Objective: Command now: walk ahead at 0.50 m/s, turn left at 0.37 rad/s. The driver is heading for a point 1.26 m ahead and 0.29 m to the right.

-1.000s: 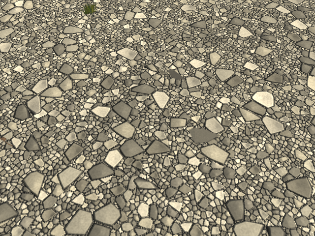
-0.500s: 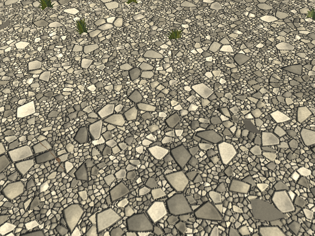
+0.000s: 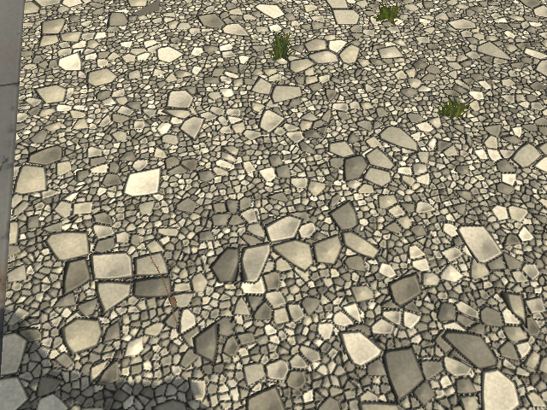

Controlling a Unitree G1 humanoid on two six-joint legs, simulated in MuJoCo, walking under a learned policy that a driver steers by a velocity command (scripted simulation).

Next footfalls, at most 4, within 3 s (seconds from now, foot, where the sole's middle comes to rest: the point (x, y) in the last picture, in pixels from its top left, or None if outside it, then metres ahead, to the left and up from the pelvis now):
0.36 right None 0.38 -0.13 -0.78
0.88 left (254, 332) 0.65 0.08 -0.78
1.38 right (318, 265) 0.86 -0.09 -0.78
1.90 left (252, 268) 0.85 0.09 -0.78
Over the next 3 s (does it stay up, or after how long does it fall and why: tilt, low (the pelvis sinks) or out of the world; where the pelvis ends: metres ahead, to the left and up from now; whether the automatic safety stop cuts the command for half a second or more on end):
stays up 0.85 -0.04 0.00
